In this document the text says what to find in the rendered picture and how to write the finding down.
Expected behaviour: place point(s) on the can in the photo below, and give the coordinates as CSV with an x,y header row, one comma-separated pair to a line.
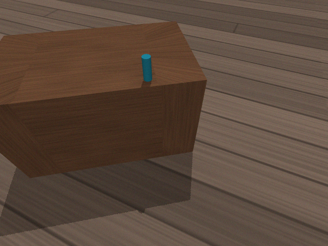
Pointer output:
x,y
146,67

